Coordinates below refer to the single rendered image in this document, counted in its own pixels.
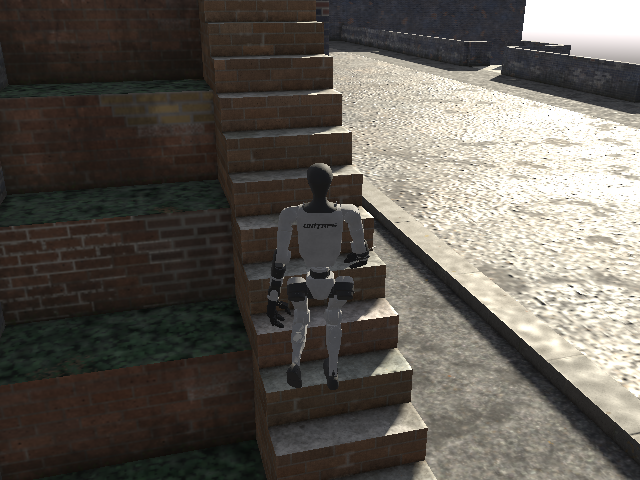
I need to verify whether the right robot forearm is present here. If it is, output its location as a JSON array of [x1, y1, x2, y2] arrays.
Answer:
[[356, 239, 370, 261]]

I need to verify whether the left robot hand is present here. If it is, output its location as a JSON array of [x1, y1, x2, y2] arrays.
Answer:
[[266, 299, 291, 328]]

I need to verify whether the left robot upper arm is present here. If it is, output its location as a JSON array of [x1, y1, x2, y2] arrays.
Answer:
[[275, 205, 299, 264]]

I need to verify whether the robot head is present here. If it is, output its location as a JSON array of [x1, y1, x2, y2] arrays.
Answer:
[[302, 163, 337, 213]]

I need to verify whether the right robot shin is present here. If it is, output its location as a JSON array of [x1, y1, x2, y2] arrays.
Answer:
[[326, 309, 342, 376]]

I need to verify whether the right robot upper arm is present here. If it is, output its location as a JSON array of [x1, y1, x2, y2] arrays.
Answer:
[[341, 204, 367, 254]]

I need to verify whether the right robot hand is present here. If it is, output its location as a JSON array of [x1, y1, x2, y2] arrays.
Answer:
[[344, 252, 368, 269]]

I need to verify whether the left robot forearm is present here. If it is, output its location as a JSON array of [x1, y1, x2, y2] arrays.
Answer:
[[267, 248, 286, 301]]

